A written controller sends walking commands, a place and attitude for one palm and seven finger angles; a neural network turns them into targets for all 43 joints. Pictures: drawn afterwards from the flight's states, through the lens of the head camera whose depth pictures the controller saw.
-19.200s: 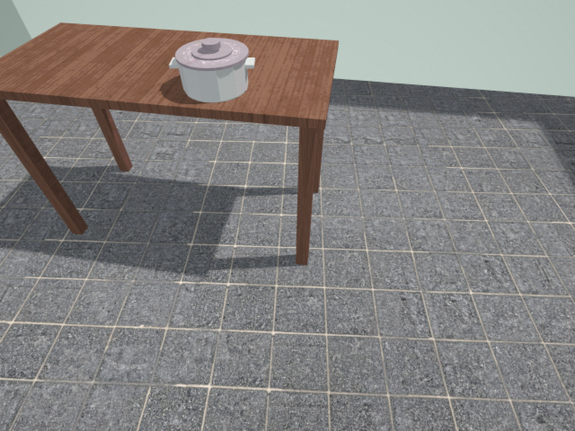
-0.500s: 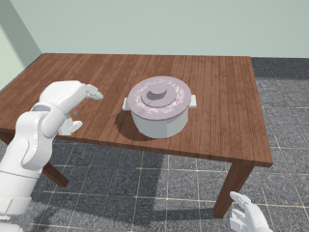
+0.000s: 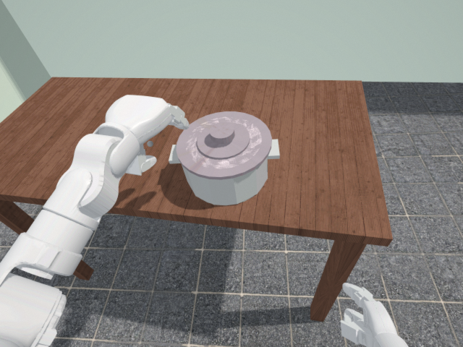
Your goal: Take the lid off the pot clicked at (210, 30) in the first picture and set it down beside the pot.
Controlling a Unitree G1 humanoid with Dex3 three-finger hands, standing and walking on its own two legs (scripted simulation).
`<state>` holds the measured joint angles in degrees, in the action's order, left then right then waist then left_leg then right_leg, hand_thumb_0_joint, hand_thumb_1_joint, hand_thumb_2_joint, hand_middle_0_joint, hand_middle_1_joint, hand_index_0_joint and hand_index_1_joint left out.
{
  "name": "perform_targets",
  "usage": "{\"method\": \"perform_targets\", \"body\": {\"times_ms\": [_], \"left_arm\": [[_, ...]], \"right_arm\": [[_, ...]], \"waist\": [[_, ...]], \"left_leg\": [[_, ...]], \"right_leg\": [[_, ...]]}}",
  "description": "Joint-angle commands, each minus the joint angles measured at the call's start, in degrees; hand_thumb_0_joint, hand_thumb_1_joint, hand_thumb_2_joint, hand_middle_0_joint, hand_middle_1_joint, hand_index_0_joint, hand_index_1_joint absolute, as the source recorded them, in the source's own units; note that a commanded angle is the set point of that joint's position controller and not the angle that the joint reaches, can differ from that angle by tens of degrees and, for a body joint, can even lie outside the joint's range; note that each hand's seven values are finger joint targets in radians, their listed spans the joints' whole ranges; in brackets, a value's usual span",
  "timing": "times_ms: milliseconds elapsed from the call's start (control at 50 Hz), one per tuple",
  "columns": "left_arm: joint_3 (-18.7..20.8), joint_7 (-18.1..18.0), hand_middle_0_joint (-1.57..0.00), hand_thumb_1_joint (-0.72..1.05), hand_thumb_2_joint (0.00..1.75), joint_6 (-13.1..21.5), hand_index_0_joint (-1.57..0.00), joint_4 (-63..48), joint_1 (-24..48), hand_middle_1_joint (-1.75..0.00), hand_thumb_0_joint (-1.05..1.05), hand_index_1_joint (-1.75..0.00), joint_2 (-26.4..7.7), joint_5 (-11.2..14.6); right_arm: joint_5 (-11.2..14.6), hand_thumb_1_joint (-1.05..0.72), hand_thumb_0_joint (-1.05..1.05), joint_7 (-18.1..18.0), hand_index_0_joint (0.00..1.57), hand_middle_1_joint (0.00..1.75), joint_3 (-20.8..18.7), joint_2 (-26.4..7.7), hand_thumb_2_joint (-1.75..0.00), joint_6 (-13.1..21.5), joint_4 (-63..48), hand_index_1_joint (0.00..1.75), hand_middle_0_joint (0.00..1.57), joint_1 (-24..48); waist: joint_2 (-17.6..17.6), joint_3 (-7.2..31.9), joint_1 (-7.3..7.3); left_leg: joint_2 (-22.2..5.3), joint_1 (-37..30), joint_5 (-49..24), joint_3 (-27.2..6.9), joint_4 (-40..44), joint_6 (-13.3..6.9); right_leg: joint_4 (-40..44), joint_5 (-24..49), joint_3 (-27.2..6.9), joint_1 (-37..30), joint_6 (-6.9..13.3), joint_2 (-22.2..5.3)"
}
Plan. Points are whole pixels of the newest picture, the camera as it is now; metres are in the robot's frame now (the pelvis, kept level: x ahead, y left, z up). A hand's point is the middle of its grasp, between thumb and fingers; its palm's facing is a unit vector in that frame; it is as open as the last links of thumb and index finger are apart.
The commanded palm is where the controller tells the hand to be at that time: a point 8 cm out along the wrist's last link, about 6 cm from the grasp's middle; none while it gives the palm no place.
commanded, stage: move the open hand above the knob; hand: left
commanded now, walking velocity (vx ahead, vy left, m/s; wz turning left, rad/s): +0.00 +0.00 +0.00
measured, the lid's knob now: (222, 132) +0.51 +0.05 +0.09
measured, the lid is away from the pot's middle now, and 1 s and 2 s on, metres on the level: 0.00 0.00 0.00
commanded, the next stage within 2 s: none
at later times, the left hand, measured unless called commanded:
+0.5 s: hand (197, 138) +0.43 +0.09 +0.14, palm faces -0.22 +0.04 -0.97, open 10.1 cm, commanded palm +0.43 +0.09 +0.22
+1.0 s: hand (216, 96) +0.50 +0.05 +0.19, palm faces -0.15 -0.03 -0.99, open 10.0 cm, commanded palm +0.46 +0.06 +0.22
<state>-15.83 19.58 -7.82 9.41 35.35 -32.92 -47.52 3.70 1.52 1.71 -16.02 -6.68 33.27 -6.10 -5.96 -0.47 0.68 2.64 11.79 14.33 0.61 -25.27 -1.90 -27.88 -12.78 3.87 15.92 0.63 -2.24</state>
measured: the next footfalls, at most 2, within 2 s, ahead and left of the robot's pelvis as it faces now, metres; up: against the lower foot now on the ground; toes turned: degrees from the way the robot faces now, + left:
none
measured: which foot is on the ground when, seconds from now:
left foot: down 0.00-1.00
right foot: down 0.00-1.00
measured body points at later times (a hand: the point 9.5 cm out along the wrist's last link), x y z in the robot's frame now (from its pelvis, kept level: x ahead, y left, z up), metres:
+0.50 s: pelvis +0.01 +0.00 +0.00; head +0.02 -0.05 +0.45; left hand +0.44 +0.08 +0.20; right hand +0.14 -0.24 -0.13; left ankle -0.01 +0.10 -0.74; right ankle +0.02 -0.11 -0.74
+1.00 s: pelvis +0.02 +0.00 +0.00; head +0.03 -0.04 +0.45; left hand +0.50 +0.05 +0.24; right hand +0.11 -0.25 -0.14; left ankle -0.01 +0.10 -0.74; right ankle +0.02 -0.11 -0.74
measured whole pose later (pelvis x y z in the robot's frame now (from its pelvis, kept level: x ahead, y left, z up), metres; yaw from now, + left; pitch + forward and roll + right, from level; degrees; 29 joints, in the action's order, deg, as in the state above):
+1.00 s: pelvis +0.02 +0.00 +0.00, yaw -3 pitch +6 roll +2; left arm -17.7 12.7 -16.9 52.2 65.3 -16.8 -50.7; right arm 3.7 0.5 1.6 -15.2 -7.5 38.4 -12.9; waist -5.1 4.0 -4.6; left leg 2.6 14.7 14.8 3.7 -23.7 -2.1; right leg -29.1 -13.5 0.6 21.3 0.3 -1.8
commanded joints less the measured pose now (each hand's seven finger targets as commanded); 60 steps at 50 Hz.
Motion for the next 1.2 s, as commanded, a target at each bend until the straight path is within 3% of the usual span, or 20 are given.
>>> {"method": "perform_targets", "body": {"times_ms": [0,40,80,180,320,380,440,500,620,680,720,780,800,880,920,980,1060,1100,1140,1180], "left_arm": [[5.73,-1.65,-0.84,-0.31,1.47,-3.84,-0.84,5.48,11.44,-0.08,0.00,-0.08,0.49,2.32],[-3.36,0.21,-0.84,-0.31,1.47,-4.28,-0.84,-0.24,10.67,-0.08,0.00,-0.08,9.49,1.76],[-6.86,0.67,-0.84,-0.31,1.47,-4.59,-0.84,-4.49,19.89,-0.08,0.00,-0.08,11.09,0.49],[19.83,-3.93,-0.84,-0.31,1.47,-3.17,-0.84,-9.83,53.60,-0.08,0.00,-0.08,-26.16,-4.73],[3.02,-4.29,-0.84,-0.31,1.47,-6.63,-0.84,20.85,22.59,-0.08,0.00,-0.08,3.85,-0.16],[-7.75,-1.76,-0.84,-0.31,1.47,-7.18,-0.84,11.55,26.62,-0.08,0.00,-0.08,14.50,-1.46],[2.77,-2.16,-0.84,-0.31,1.47,-6.63,-0.84,-0.97,48.84,-0.08,0.00,-0.08,-2.95,-3.87],[9.96,-4.60,-0.84,-0.31,1.47,-5.16,-0.84,-1.38,65.26,-0.08,0.00,-0.08,-13.11,-3.82],[-0.87,-6.26,-0.84,-0.31,1.47,-10.08,-0.84,33.30,39.07,-0.08,0.00,-0.08,8.77,-1.66],[-11.34,-4.09,-0.84,-0.31,1.47,-10.52,-0.84,28.25,41.58,-0.08,0.00,-0.08,20.93,-3.15],[-9.22,-3.23,-0.84,-0.31,1.47,-10.15,-0.84,22.03,53.06,-0.08,0.00,-0.08,15.12,-4.16],[5.70,-4.47,-0.84,-0.31,1.47,-7.05,-0.84,12.68,71.74,-0.08,0.00,-0.08,-4.71,-3.38],[6.55,-5.45,-0.84,-0.31,1.47,-5.79,-0.84,13.40,74.54,-0.08,0.00,-0.08,-6.11,-3.56],[7.77,-8.82,-0.84,-0.31,1.47,-7.40,-0.84,33.51,56.57,-0.08,0.00,-0.08,-2.70,-4.89],[3.39,-8.72,-0.84,-0.31,1.47,-10.40,-0.84,43.38,44.13,-0.08,0.00,-0.08,4.73,-4.10],[-4.10,-5.68,-0.84,-0.31,1.47,-11.10,-0.84,39.74,38.27,-0.08,0.00,-0.08,14.36,-3.52],[-4.10,-2.08,-0.84,-0.31,1.47,-8.48,-0.84,14.44,62.50,-0.08,0.00,-0.08,7.47,-3.59],[2.63,-3.10,-0.84,-0.31,1.47,-4.87,-0.84,5.17,73.14,-0.08,0.00,-0.08,-2.52,-2.72],[5.52,-5.09,-0.84,-0.31,1.47,-3.44,-0.84,10.36,71.77,-0.08,0.00,-0.08,-5.00,-3.18],[4.96,-6.82,-0.84,-0.31,1.47,-4.86,-0.84,23.91,61.87,-0.08,0.00,-0.08,-1.19,-3.39]], "right_arm": [[1.39,-0.90,0.00,1.26,0.20,0.30,-1.56,-5.01,-0.90,0.91,-8.90,0.30,0.20,4.39],[1.93,-0.90,0.00,2.57,0.20,0.30,-2.18,-5.11,-0.90,-0.01,-11.44,0.30,0.20,7.10],[2.20,-0.90,0.00,2.90,0.20,0.30,-2.62,-5.13,-0.90,-1.03,-11.87,0.30,0.20,8.04],[0.20,-0.90,0.00,-1.30,0.20,0.30,-1.64,-6.00,-0.90,1.67,-7.45,0.30,0.20,3.75],[1.39,-0.90,0.00,0.26,0.20,0.30,-1.49,-5.43,-0.90,0.40,-7.23,0.30,0.20,2.29],[1.78,-0.90,0.00,2.19,0.20,0.30,-2.80,-5.33,-0.90,-1.18,-9.80,0.30,0.20,4.76],[1.19,-0.90,0.00,0.96,0.20,0.30,-3.10,-5.67,-0.90,-1.08,-9.42,0.30,0.20,4.24],[0.39,-0.90,0.00,-1.23,0.20,0.30,-2.50,-4.64,-0.90,2.46,-6.24,0.30,0.20,-0.13],[1.00,-0.90,0.00,-0.34,0.20,0.30,-1.72,-5.49,-0.90,0.39,-2.41,0.30,0.20,-1.82],[0.91,-0.90,0.00,1.30,0.20,0.30,-2.82,-5.38,-0.90,-1.03,-4.93,0.30,0.20,0.27],[0.61,-0.90,0.00,0.95,0.20,0.30,-3.10,-5.47,-0.90,-1.66,-5.20,0.30,0.20,0.50],[-0.27,-0.90,0.00,-1.44,0.20,0.30,-2.59,-5.43,-0.90,0.97,-4.90,0.30,0.20,-1.68],[-0.43,-0.90,0.00,-2.25,0.20,0.30,-2.41,-4.62,-0.90,2.18,-4.30,0.30,0.20,-2.80],[-0.45,-0.90,0.00,-2.67,0.20,0.30,-2.01,-4.63,-0.90,1.89,-0.85,0.30,0.20,-5.52],[-0.06,-0.90,0.00,-1.44,0.20,0.30,-1.48,-5.36,-0.90,1.17,-1.10,0.30,0.20,-4.50],[0.60,-0.90,0.00,0.01,0.20,0.30,-2.09,-6.09,-0.90,0.23,-4.90,0.30,0.20,-1.77],[0.56,-0.90,0.00,-0.65,0.20,0.30,-3.01,-5.02,-0.90,0.08,-7.10,0.30,0.20,-0.07],[0.10,-0.90,0.00,-2.02,0.20,0.30,-3.25,-4.48,-0.90,2.79,-6.68,0.30,0.20,-2.01],[-0.26,-0.90,0.00,-2.94,0.20,0.30,-3.03,-4.05,-0.90,4.30,-3.64,0.30,0.20,-5.35],[0.04,-0.90,0.00,-2.86,0.20,0.30,-2.78,-4.69,-0.90,3.29,-0.98,0.30,0.20,-7.26]], "waist": [[10.08,15.47,0.37],[9.26,15.54,-1.17],[10.34,15.06,-3.37],[2.64,28.01,-1.17],[12.19,16.01,-0.34],[12.12,18.06,-3.08],[8.17,27.54,-3.29],[4.21,33.16,-3.85],[13.79,14.85,-3.14],[11.18,17.29,-5.01],[9.69,23.28,-6.05],[7.20,35.09,-5.19],[6.83,37.06,-5.42],[14.10,26.80,-3.21],[16.30,18.65,-2.36],[15.08,18.09,-3.17],[8.40,31.27,-5.81],[4.52,37.96,-6.15],[5.77,36.81,-5.64],[9.53,28.15,-5.11]], "left_leg": [[0.25,1.42,-12.47,0.13,2.77,0.14],[0.19,0.48,-11.84,0.81,1.84,-0.01],[-0.10,-0.14,-10.08,0.38,0.82,-0.87],[0.67,-2.63,-10.61,-2.42,1.82,-1.62],[-0.32,3.93,-12.30,0.87,3.11,0.22],[-0.33,1.03,-14.34,1.13,0.98,-0.65],[0.46,-2.54,-14.20,-0.16,0.97,-1.82],[0.73,-5.16,-16.11,-2.20,0.67,-2.28],[-0.26,4.17,-11.38,0.55,3.48,-0.07],[-0.10,0.92,-13.66,0.40,1.31,-0.44],[0.20,-1.29,-12.77,-0.07,0.89,-1.06],[1.02,-4.26,-14.10,-1.95,0.86,-1.97],[0.94,-4.90,-14.52,-1.78,0.90,-2.21],[-0.13,2.81,-17.46,-0.25,3.16,-1.52],[-0.49,6.54,-14.83,1.05,3.96,-0.49],[-0.31,5.54,-15.13,2.02,2.79,-0.66],[0.96,-3.47,-17.89,0.64,1.03,-2.64],[0.81,-7.97,-18.92,-1.28,0.13,-3.12],[0.03,-8.62,-21.22,-2.00,0.36,-2.81],[-0.07,-3.73,-19.20,-1.09,2.01,-2.06]], "right_leg": [[1.88,13.69,-1.41,-9.13,0.86,0.97],[1.84,13.59,-1.18,-6.78,0.84,1.05],[2.23,11.00,-1.43,-3.86,1.17,1.19],[0.14,13.48,-4.28,-14.35,1.62,1.12],[0.32,15.76,-1.78,-9.03,0.84,0.88],[0.64,17.08,-1.61,-6.23,1.16,0.98],[-0.12,18.49,-3.37,-11.68,1.19,1.00],[-1.13,21.47,-4.41,-14.08,1.56,1.49],[0.20,15.10,-1.19,-4.85,0.99,1.57],[-0.30,15.85,-0.89,-1.64,1.53,1.70],[-0.38,15.78,-1.77,-3.81,1.38,1.62],[-1.01,20.37,-3.95,-12.27,1.55,1.19],[-1.17,21.59,-4.55,-13.35,1.39,1.16],[-0.82,24.04,-3.32,-13.59,1.29,1.38],[-0.57,21.32,-2.27,-9.83,0.86,1.38],[-0.22,21.50,-2.08,-7.70,0.88,1.17],[-0.11,24.77,-3.83,-11.52,0.89,0.96],[-0.32,25.59,-4.84,-13.10,1.05,1.06],[-0.63,25.67,-4.61,-12.07,1.42,1.38],[0.22,23.17,-2.70,-9.29,1.52,1.86]]}}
